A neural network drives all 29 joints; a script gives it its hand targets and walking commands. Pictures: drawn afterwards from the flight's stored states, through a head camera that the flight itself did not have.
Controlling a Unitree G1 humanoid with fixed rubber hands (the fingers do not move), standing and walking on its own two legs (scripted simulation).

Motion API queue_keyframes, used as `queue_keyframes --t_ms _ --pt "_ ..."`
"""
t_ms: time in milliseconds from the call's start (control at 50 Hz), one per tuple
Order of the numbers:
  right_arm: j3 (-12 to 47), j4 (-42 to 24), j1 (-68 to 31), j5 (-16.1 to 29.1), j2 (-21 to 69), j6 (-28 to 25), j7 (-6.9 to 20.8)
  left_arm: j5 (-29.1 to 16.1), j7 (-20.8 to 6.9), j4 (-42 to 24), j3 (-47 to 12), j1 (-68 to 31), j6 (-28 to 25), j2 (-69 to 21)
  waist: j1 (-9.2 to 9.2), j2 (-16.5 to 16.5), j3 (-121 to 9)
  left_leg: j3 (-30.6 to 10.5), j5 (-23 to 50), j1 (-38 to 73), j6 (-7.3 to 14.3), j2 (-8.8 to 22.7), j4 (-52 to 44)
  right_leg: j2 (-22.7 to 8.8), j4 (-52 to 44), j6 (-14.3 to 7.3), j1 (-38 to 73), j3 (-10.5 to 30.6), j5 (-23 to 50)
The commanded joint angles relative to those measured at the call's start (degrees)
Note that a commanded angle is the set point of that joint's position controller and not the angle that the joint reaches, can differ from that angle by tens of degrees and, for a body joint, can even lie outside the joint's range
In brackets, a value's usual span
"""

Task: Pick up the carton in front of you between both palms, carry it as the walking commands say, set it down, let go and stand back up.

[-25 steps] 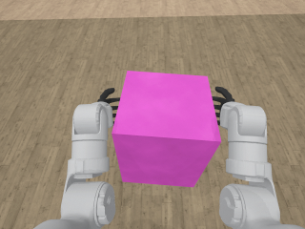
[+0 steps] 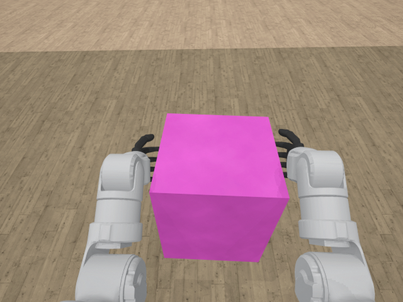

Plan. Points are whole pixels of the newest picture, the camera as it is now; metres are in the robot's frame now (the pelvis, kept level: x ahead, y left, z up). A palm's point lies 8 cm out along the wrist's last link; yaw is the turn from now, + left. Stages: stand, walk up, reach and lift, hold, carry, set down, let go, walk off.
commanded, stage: carry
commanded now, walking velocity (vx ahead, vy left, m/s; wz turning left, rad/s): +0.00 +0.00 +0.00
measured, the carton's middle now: (214, 190) +0.34 +0.00 +0.05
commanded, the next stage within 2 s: none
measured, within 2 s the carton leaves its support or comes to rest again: neither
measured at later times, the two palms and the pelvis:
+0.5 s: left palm (135, 177) +0.31 +0.15 +0.13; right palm (299, 174) +0.31 -0.15 +0.14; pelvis -0.03 +0.00 +0.00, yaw +0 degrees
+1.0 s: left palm (132, 186) +0.29 +0.15 +0.13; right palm (302, 183) +0.29 -0.15 +0.13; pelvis -0.05 +0.00 +0.00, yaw +0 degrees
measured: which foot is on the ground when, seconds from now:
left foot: down 0.00-1.00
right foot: down 0.00-1.00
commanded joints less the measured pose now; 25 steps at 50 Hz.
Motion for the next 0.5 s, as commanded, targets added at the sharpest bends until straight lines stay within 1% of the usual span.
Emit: queue_keyframes --t_ms 0,200,480 --pt "32.9 -4.4 -38.5 24.5 64.2 -0.5 13.5 -24.4 -13.8 -7.4 -32.3 -44.2 -2.7 -62.0 0.02 -0.4 -20.4 -5.4 20.8 9.1 1.9 6.6 -3.0 -6.4 -3.3 -1.5 5.2 4.4 21.2" --pt "32.1 -3.8 -39.5 24.7 64.6 -0.4 13.4 -24.3 -13.7 -6.7 -31.3 -44.8 -2.6 -62.3 -0.04 -0.4 -19.7 -5.6 17.2 8.3 2.0 6.6 -4.8 -6.3 -4.7 -1.6 4.2 4.6 16.8" --pt "32.2 -4.4 -40.0 25.0 65.0 -0.2 13.4 -24.4 -13.6 -7.1 -31.4 -45.2 -2.4 -62.6 -0.18 -0.2 -20.2 -5.8 15.1 7.6 2.2 6.6 -5.8 -6.1 -5.2 -1.8 3.2 4.7 14.2"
